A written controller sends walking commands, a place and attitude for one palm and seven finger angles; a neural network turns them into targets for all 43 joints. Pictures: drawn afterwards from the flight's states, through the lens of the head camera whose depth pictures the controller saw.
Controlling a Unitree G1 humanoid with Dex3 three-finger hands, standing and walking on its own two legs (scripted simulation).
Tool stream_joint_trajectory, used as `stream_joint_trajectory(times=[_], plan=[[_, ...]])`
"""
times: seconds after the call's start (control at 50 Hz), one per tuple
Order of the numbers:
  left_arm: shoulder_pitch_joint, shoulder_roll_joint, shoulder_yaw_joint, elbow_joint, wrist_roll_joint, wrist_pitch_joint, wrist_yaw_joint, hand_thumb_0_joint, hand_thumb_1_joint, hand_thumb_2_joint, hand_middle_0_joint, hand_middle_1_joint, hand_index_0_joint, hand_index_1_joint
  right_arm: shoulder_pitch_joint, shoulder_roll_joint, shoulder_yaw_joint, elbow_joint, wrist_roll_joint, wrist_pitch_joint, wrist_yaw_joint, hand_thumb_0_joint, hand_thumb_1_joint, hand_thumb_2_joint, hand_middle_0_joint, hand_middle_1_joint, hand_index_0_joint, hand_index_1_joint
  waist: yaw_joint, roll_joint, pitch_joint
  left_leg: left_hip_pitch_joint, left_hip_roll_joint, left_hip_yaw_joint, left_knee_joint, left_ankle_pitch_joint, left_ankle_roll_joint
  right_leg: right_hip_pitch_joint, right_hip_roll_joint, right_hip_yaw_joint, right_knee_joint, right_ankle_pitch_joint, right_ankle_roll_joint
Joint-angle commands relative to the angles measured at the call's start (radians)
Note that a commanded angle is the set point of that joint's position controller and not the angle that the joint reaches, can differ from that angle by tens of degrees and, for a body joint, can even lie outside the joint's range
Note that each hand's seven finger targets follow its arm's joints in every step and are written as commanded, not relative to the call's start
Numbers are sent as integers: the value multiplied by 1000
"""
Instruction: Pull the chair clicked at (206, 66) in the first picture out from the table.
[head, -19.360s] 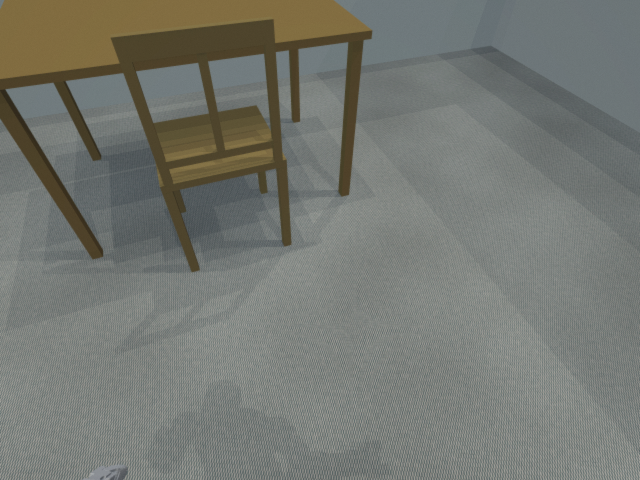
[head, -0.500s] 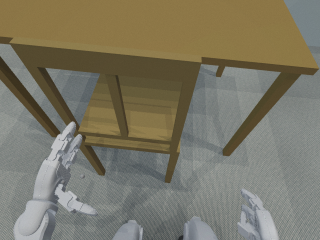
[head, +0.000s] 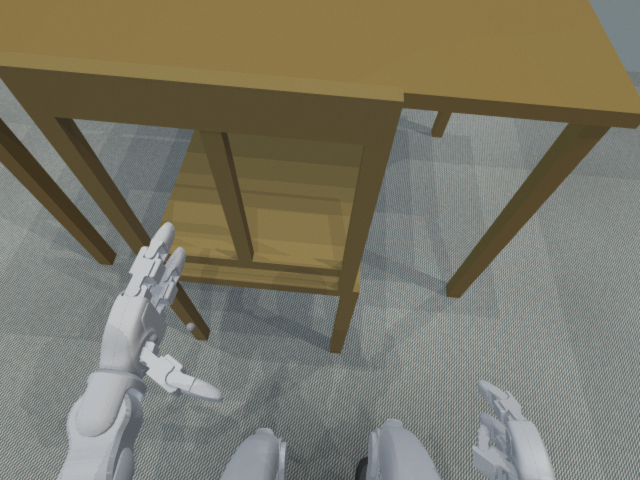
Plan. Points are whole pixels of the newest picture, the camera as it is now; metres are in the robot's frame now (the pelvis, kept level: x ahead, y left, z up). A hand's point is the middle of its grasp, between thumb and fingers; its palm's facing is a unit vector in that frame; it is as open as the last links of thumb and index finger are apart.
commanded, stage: aim the fingers beside a spindle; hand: left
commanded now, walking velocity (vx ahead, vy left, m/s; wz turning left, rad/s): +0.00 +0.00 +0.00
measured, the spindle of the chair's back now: (233, 205) +0.47 +0.15 +0.01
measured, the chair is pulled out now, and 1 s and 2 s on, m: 0.00 0.00 0.00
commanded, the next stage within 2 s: push the fingers through the gap in 1.20 s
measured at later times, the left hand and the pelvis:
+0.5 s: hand (224, 309) +0.31 +0.13 +0.01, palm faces -0.08 -1.00 -0.03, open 16.9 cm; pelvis +0.00 -0.01 -0.01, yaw +0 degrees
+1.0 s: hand (223, 309) +0.32 +0.13 +0.00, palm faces -0.06 -1.00 -0.03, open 16.9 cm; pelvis -0.01 -0.01 -0.02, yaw +0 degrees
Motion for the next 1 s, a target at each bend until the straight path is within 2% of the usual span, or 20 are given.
stream_joint_trajectory(times=[0.0, 0.04, 0.06, 0.12, 0.2, 0.24, 0.36, 0.42, 0.5, 0.52, 0.58, 0.62, 0.66, 0.72, 0.78, 0.82, 0.86, 0.88, 0.92, 0.98], plan=[[-170, 105, 47, -192, 4, -68, 22, 0, -500, 300, -60, -80, -60, -80, 0, -145, -61, -130, -1, -33, -7, 0, -900, -900, 200, 300, 200, 300, -10, 25, -312, 140, -5, -64, -205, 339, -33, 238, 35, 24, -106, 145, -33], [-159, 117, 60, -184, 8, -71, 28, 0, -500, 300, -60, -80, -60, -80, 2, -142, -62, -131, -3, -28, -4, 0, -900, -900, 200, 300, 200, 300, -2, 22, -340, 136, -7, -57, -197, 362, -31, 263, 35, 30, -100, 175, -34], [-149, 98, 41, -188, 9, -73, 27, 0, -500, 300, -60, -80, -60, -80, 0, -139, -61, -134, -2, -26, -2, 0, -900, -900, 200, 300, 200, 300, 0, 33, -344, 143, -7, -55, -197, 377, -32, 267, 32, 31, -99, 190, -35], [-169, 98, 40, -133, 15, -67, 32, 0, -500, 300, -60, -80, -60, -80, 4, -142, -61, -125, -3, -14, -1, 0, -900, -900, 200, 300, 200, 300, -13, -15, -327, 104, -8, -51, -180, 367, -26, 265, 35, 35, -94, 199, -31], [-206, 95, 40, -124, 17, -76, 34, 0, -500, 300, -60, -80, -60, -80, 0, -141, -62, -125, -1, -6, 0, 0, -900, -900, 200, 300, 200, 300, -10, 2, -324, 86, -11, -44, -175, 336, -26, 262, 31, 41, -92, 188, -32], [-244, 103, 43, -130, 20, -84, 37, 0, -500, 300, -60, -80, -60, -80, 1, -141, -64, -121, -3, -4, 0, 0, -900, -900, 200, 300, 200, 300, -12, 6, -351, 87, -11, -41, -162, 348, -23, 267, 30, 49, -85, 206, -32], [-233, 73, 12, -136, 25, -92, 47, 0, -500, 300, -60, -80, -60, -80, 9, -134, -68, -119, -5, 1, 6, 0, -900, -900, 200, 300, 200, 300, -10, 14, -392, 101, -11, -42, -147, 406, -25, 280, 26, 49, -65, 267, -32], [-260, 71, 8, -94, 38, -91, 57, 0, -500, 300, -60, -80, -60, -80, 7, -137, -69, -112, -5, 9, 7, 0, -900, -900, 200, 300, 200, 300, -20, -20, -362, 66, -12, -41, -135, 370, -22, 255, 27, 49, -60, 241, -31], [-273, 63, 7, -90, 40, -99, 66, 0, -500, 300, -60, -80, -60, -80, 1, -133, -69, -117, -5, 17, 11, 0, -900, -900, 200, 300, 200, 300, -14, -11, -372, 49, -18, -31, -130, 340, -21, 261, 25, 59, -62, 226, -31], [-283, 92, 34, -71, 41, -99, 72, 0, -500, 300, -60, -80, -60, -80, 2, -137, -67, -113, -7, 20, 9, 0, -900, -900, 200, 300, 200, 300, -14, -25, -365, 30, -17, -33, -127, 330, -20, 258, 27, 60, -58, 217, -32], [-333, 56, -2, -68, 46, -112, 74, 0, -500, 300, -60, -80, -60, -80, -4, -132, -66, -111, -8, 22, 11, 0, -900, -900, 200, 300, 200, 300, -24, -20, -376, 26, -20, -30, -116, 300, -17, 243, 25, 66, -57, 189, -29], [-337, 105, 44, -71, 46, -119, 78, 0, -500, 300, -60, -80, -60, -80, -2, -137, -68, -109, -10, 24, 6, 0, -900, -900, 200, 300, 200, 300, -10, -9, -394, 23, -19, -29, -116, 308, -17, 258, 26, 71, -52, 197, -31], [-305, 86, 28, -102, 40, -119, 72, 0, -500, 300, -60, -80, -60, -80, -5, -131, -67, -119, -8, 25, 10, 0, -900, -900, 200, 300, 200, 300, 0, 12, -430, 51, -21, -27, -124, 342, -19, 287, 24, 71, -52, 232, -33], [-279, 90, 38, -52, 30, -100, 62, 0, -500, 300, -60, -80, -60, -80, 0, -135, -65, -114, -4, 31, 9, 0, -900, -900, 200, 300, 200, 300, -15, -47, -397, 11, -20, -26, -120, 314, -14, 295, 27, 75, -66, 220, -27], [-285, 86, 35, -50, 27, -100, 55, 0, -500, 300, -60, -80, -60, -80, -5, -134, -64, -116, -1, 33, 7, 0, -900, -900, 200, 300, 200, 300, -14, -30, -373, 1, -21, -23, -124, 282, -15, 281, 25, 76, -74, 185, -27], [-316, 88, 35, -36, 26, -104, 54, 0, -500, 300, -60, -80, -60, -80, -5, -138, -63, -110, -2, 32, 4, 0, -900, -900, 200, 300, 200, 300, -26, -46, -353, -11, -19, -27, -118, 267, -13, 259, 27, 76, -73, 164, -26], [-352, 97, 42, -52, 25, -116, 52, 0, -500, 300, -60, -80, -60, -80, -5, -140, -65, -107, -2, 28, 1, 0, -900, -900, 200, 300, 200, 300, -24, -33, -365, -1, -20, -30, -121, 260, -14, 255, 26, 76, -73, 150, -27], [-350, 81, 19, -67, 28, -121, 50, 0, -500, 300, -60, -80, -60, -80, -9, -138, -65, -112, -1, 25, 1, 0, -900, -900, 200, 300, 200, 300, -21, 2, -370, 20, -20, -30, -126, 263, -16, 243, 25, 74, -73, 146, -30], [-346, 87, 18, -91, 26, -125, 53, 0, -500, 300, -60, -80, -60, -80, -5, -140, -67, -108, -3, 20, 1, 0, -900, -900, 200, 300, 200, 300, -24, -1, -401, 51, -16, -38, -126, 300, -15, 243, 26, 65, -64, 174, -30], [-315, 68, -7, -90, 36, -114, 58, 0, -500, 300, -60, -80, -60, -80, -1, -139, -66, -108, -4, 21, 6, 0, -900, -900, 200, 300, 200, 300, -18, 20, -394, 70, -15, -43, -135, 325, -20, 231, 25, 54, -58, 186, -33]])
